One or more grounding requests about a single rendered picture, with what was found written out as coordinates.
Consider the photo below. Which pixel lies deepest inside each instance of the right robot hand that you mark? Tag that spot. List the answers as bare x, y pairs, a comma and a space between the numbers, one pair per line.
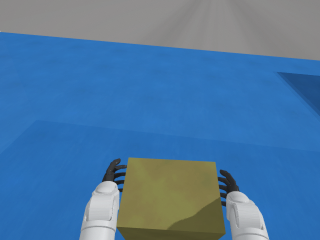
230, 182

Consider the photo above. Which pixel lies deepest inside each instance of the left robot hand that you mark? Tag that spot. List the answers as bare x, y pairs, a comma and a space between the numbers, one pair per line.
110, 174

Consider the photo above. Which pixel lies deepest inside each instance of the robot right forearm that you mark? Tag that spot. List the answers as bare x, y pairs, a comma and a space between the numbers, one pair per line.
246, 220

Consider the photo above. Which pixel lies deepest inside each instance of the carton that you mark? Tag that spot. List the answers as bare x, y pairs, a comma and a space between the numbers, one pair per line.
167, 199

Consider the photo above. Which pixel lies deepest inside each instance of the robot left forearm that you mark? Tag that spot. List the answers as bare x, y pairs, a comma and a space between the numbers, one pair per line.
101, 212

